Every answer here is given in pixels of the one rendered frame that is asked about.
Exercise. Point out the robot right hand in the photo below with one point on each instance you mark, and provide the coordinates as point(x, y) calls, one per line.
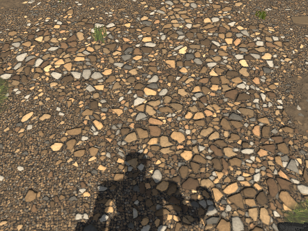
point(292, 226)

